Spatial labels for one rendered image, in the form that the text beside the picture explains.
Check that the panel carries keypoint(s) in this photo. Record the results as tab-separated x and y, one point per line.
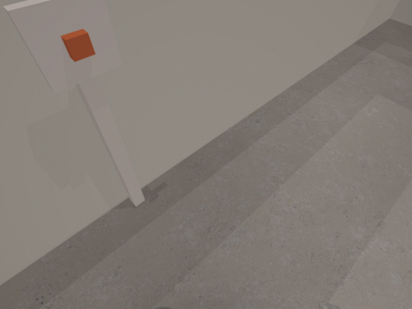
40	23

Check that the button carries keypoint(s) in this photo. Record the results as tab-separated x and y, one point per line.
78	44

